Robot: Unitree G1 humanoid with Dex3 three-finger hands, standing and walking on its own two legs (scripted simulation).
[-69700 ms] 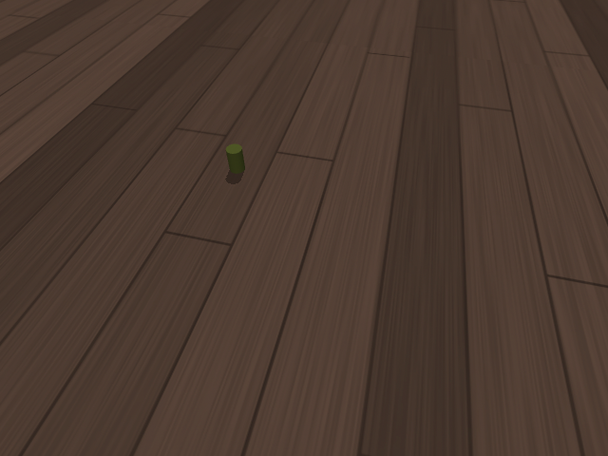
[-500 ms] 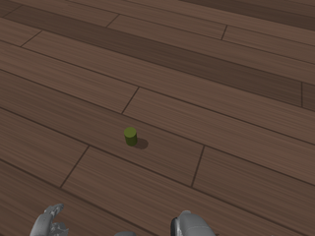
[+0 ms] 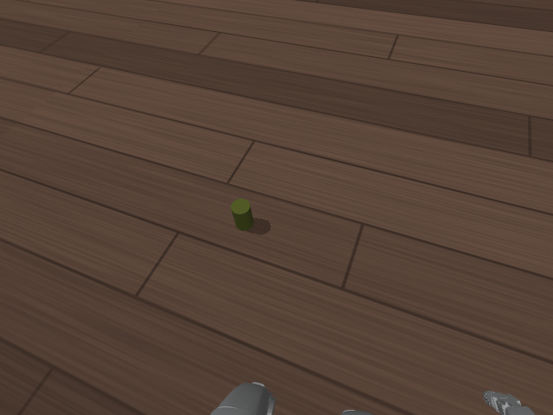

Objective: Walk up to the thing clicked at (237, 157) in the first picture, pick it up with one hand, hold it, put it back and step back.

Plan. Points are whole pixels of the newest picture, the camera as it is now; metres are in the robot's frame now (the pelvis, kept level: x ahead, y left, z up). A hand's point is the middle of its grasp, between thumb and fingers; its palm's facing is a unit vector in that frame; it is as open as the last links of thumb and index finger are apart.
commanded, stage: step back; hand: left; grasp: from above
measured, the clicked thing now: (242, 215) +0.91 +0.23 -0.70
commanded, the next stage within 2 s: stand in 1.36 s
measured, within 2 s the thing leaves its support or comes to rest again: neither
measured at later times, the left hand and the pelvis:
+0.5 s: hand out of the picture -0.10 +0.27 -0.15, palm faces -0.03 -0.92 -0.39, open 7.3 cm; pelvis -0.17 +0.00 -0.01, yaw -1 degrees
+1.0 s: hand out of the picture -0.10 +0.29 -0.15, palm faces -0.01 -0.93 -0.36, open 7.3 cm; pelvis -0.16 +0.01 +0.01, yaw +0 degrees
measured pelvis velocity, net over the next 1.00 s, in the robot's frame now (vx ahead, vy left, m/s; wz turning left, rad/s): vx -0.16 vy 0.01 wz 0.00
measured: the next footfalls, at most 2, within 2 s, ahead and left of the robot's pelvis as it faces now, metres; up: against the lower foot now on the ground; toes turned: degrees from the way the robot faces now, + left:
left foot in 0.14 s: -0.05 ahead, +0.13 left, +0.00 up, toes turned +1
right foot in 0.46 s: -0.17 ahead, -0.12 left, +0.00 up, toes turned +2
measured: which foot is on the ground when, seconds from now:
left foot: up 0.00-0.12, down 0.14-0.50, up 0.52-0.74, down 0.76-1.00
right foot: down 0.00-0.16, up 0.18-0.44, down 0.46-0.80, up 0.82-1.00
